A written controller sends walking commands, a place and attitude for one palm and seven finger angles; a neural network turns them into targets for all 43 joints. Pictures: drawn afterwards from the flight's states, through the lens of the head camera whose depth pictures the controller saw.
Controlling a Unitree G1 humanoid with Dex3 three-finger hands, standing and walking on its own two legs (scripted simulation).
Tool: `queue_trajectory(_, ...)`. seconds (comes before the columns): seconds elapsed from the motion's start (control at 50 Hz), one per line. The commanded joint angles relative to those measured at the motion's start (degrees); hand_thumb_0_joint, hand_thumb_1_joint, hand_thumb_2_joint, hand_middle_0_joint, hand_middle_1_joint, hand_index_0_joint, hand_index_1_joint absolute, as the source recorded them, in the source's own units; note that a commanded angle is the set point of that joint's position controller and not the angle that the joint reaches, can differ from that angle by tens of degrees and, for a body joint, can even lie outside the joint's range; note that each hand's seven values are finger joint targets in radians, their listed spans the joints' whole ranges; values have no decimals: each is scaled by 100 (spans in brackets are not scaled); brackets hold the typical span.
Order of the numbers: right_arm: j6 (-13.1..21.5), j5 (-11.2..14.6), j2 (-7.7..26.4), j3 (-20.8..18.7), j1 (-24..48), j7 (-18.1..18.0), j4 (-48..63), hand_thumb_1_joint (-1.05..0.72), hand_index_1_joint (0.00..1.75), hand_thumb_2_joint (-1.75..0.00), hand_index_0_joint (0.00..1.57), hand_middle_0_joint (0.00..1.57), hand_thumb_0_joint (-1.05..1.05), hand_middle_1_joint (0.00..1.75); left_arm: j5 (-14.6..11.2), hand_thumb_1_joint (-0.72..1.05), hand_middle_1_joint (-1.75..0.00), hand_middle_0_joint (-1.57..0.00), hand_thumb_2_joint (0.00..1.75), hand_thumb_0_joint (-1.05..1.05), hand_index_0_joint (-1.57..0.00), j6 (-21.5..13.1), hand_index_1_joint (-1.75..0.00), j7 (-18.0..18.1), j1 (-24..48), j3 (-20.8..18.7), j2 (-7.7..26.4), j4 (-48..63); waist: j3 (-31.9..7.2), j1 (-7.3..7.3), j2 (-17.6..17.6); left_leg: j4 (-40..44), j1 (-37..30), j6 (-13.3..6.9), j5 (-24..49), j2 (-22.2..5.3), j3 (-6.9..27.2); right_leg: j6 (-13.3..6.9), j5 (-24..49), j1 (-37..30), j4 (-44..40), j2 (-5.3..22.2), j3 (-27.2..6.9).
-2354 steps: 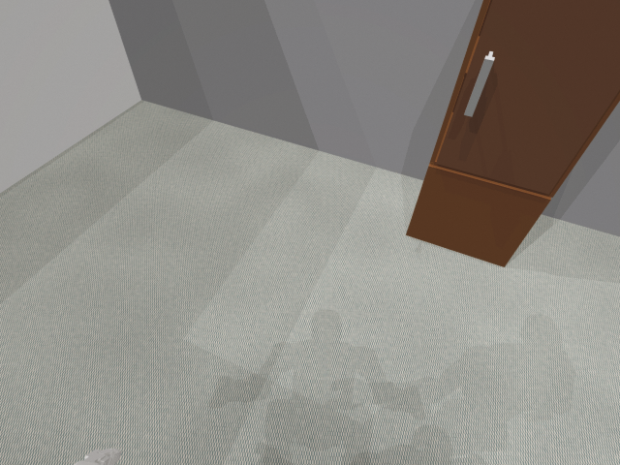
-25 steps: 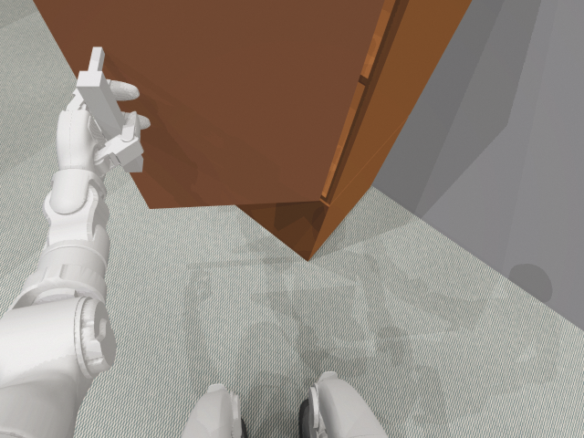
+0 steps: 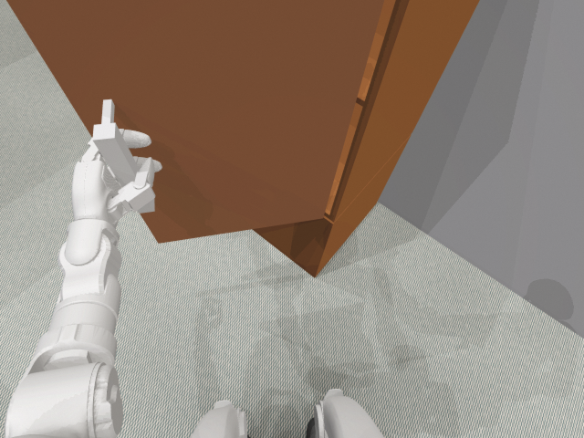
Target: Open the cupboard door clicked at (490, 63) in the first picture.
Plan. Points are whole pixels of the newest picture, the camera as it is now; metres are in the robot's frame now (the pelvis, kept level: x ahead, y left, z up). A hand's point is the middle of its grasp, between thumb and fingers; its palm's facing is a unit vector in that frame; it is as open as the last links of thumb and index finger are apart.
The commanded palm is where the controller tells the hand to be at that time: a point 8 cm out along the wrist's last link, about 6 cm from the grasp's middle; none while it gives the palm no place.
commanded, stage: pull the door open along its arc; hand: left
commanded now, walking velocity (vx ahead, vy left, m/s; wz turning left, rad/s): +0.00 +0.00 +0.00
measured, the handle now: (128, 161) +0.49 +0.21 +0.05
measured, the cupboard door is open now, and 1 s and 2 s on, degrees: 51 87 89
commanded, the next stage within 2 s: open thumb and fingers to let go in 0.58 s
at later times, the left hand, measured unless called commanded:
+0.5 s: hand (226, 300) +0.28 +0.07 +0.06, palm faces +0.40 -0.92 +0.02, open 6.2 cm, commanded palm +0.20 +0.13 +0.05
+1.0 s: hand (241, 308) +0.27 +0.05 +0.05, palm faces +0.46 -0.89 -0.01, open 8.5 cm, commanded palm +0.22 +0.09 +0.05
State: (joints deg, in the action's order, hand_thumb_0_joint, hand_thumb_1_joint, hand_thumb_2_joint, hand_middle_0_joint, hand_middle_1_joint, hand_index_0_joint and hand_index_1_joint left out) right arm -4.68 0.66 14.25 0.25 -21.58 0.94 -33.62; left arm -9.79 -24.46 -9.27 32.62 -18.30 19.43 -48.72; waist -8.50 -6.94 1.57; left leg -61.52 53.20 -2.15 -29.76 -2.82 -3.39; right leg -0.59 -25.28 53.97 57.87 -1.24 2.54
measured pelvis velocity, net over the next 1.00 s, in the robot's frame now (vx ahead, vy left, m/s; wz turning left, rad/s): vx -0.01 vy -0.06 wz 0.11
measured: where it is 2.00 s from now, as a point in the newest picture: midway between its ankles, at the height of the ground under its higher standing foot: outside the picture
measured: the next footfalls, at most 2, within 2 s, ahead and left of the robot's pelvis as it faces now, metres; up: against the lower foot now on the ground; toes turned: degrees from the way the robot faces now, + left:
none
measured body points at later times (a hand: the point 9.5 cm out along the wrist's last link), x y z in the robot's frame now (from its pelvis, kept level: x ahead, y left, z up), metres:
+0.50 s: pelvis +0.01 -0.03 +0.01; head +0.05 -0.03 +0.46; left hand +0.25 +0.12 +0.06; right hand +0.22 -0.21 -0.08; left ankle -0.01 +0.09 -0.66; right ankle +0.02 -0.12 -0.66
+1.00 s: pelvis -0.01 -0.06 +0.00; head +0.05 -0.08 +0.45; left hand +0.24 +0.10 +0.05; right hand +0.18 -0.28 -0.11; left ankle -0.01 +0.09 -0.66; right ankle +0.02 -0.12 -0.66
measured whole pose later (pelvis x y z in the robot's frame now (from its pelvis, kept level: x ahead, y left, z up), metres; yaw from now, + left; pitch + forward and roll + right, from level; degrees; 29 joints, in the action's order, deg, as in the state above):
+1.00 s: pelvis -0.01 -0.06 +0.00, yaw +6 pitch +14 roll +2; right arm 2.7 -3.9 11.7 -1.3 -11.9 -0.5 -33.9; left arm 3.1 -19.7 30.1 -8.2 9.4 -4.7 -8.5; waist -8.5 -0.7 1.7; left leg -58.8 45.2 2.5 -27.4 -0.8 1.4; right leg -5.5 -28.3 46.5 60.6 0.7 7.2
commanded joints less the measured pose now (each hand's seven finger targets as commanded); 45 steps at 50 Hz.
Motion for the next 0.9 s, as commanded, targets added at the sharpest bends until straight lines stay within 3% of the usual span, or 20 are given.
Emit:
queue_trajectory(0.0,251,47,866,-379,-286,35,732,-90,30,-90,20,20,0,30,-184,90,-135,-40,90,0,-40,-425,-135,-91,-164,347,368,2261,-2569,454,143,812,-1824,122,3410,158,375,-71,2847,-2087,-524,-116,7)
queue_trajectory(0.04,302,60,803,-385,-121,67,824,-90,30,-90,20,20,0,30,-218,90,-135,-40,90,0,-40,-403,-135,-36,-888,632,43,2862,-2401,514,173,896,-1904,138,3493,147,351,-57,2907,-2150,-557,-89,27)
queue_trajectory(0.06,391,1,613,-377,129,66,882,-90,30,-90,20,20,0,30,-625,90,-135,-40,90,0,-40,-368,-135,846,-1023,-106,-195,3405,-2364,1011,50,982,-1757,216,3495,150,304,-60,2804,-2257,-547,-93,118)
queue_trajectory(0.08,468,-51,577,-343,219,117,890,-90,30,-90,20,20,0,30,-422,90,-135,-40,90,0,-40,-292,-135,1286,-1470,519,-755,3505,-2179,837,179,982,-1811,252,3364,160,297,-46,2681,-2141,-534,-90,145)
queue_trajectory(0.12,522,-143,565,-338,307,177,849,-90,30,-90,20,20,0,30,-75,90,-135,-40,90,0,-40,-249,-135,2033,-1995,620,-879,3764,-1907,819,-206,981,-1571,268,3132,158,341,-57,2572,-2131,-485,-54,185)
queue_trajectory(0.18,519,-299,456,-336,550,243,916,-90,30,-90,20,20,0,30,528,90,-135,-40,90,0,-40,-221,-135,2926,-2553,966,-1217,4305,-1859,889,-39,936,-1527,278,2957,199,297,-98,2590,-2200,-389,23,111)
queue_trajectory(0.2,512,-329,451,-344,575,241,949,-90,30,-90,20,20,0,30,699,90,-135,-40,90,0,-40,-201,-135,3196,-2793,928,-1157,4461,-1886,924,-264,923,-1470,268,2901,197,340,-113,2554,-2284,-373,15,107)
queue_trajectory(0.28,469,-397,259,-297,891,245,1080,-90,30,-90,20,20,0,30,1250,90,-135,-40,90,0,-40,52,-135,3956,-3748,1619,-1790,4995,-1757,990,-261,961,-1490,263,2612,263,303,-140,2530,-2475,-458,62,63)
queue_trajectory(0.36,460,-425,133,-232,1109,102,1184,-90,30,-90,20,20,0,30,1422,90,-135,-40,90,0,-40,273,-135,4071,-4537,1995,-2028,5484,-1497,926,-592,1007,-1445,245,2224,318,296,-134,2528,-2698,-670,91,-19)
queue_trajectory(0.38,467,-431,102,-207,1191,70,1201,-90,30,-90,20,20,0,30,1432,90,-135,-40,90,0,-40,306,-135,4070,-4598,2075,-2088,5604,-1397,933,-459,1014,-1425,245,2105,340,295,-138,2447,-2676,-715,101,-54)
queue_trajectory(0.48,573,-476,-5,-138,1357,-18,1225,-90,30,-90,20,20,0,30,1588,90,-135,-40,90,0,-40,390,-135,4054,-5109,2426,-2369,5677,-1106,874,-564,937,-1325,235,1863,380,311,-96,2436,-2619,-831,158,-152)
queue_trajectory(0.52,644,-491,-14,-128,1433,-25,1205,-90,30,-90,20,20,0,30,1630,90,-135,-40,90,0,-40,397,-135,4053,-4834,2663,-2531,5704,-1050,804,-413,853,-1263,228,1699,398,335,-70,2343,-2483,-870,212,-240)
queue_trajectory(0.58,797,-509,-8,-120,1468,-29,1155,-90,30,-90,20,20,0,30,1619,90,-135,-40,90,0,-40,405,-135,4070,-4532,3027,-2848,5669,-1139,660,-489,721,-1225,229,1503,417,379,15,2324,-2386,-924,308,-342)
queue_trajectory(0.6,857,-509,0,-119,1440,-37,1146,-90,30,-90,20,20,0,30,1632,90,-135,-40,90,0,-40,426,-135,4066,-4411,3183,-2969,5630,-1099,575,-678,673,-1173,224,1481,415,422,41,2426,-2393,-972,340,-403)
queue_trajectory(0.64,953,-522,30,-135,1456,-33,1090,-90,30,-90,20,20,0,30,1682,90,-135,-40,90,0,-40,402,-135,4077,-4182,3376,-3073,5626,-1212,529,-627,595,-1117,228,1409,421,450,68,2413,-2341,-951,413,-488)
queue_trajectory(0.66,965,-521,60,-148,1412,-67,989,-90,30,-90,20,20,0,30,1695,90,-135,-40,90,0,-40,359,-135,4137,-3539,3172,-2794,5589,-1140,416,-672,534,-1042,225,1306,413,468,87,2222,-2217,-982,452,-547)
queue_trajectory(0.72,1010,-515,56,-191,1391,-108,978,-90,30,-90,20,20,0,30,1703,69,-133,-38,81,0,-38,299,-133,4110,-3759,3089,-2703,5470,-1436,556,-766,505,-870,242,1268,443,473,129,2282,-2568,-1045,562,-800)
queue_trajectory(0.76,1025,-494,69,-200,1366,-133,937,-90,30,-90,20,20,0,30,1629,55,-131,-38,75,0,-38,278,-131,4056,-3573,3041,-2625,5418,-1422,501,-913,490,-751,234,1141,451,475,187,2197,-2636,-1144,632,-921)
queue_trajectory(0.8,1014,-476,83,-222,1370,-158,924,-90,30,-90,20,20,0,30,1556,41,-130,-36,69,0,-36,230,-130,3986,-3577,2874,-2448,5396,-1421,571,-955,493,-623,243,1101,453,495,185,2159,-2821,-1224,683,-1081)
queue_trajectory(0.88,1037,-458,96,-236,1424,-158,871,-90,30,-90,20,20,0,30,1451,13,-127,-35,57,0,-35,113,-127,3920,-3335,2906,-2518,5320,-1369,563,-874,519,-632,225,919,453,476,186,1646,-2667,-1296,699,-1095)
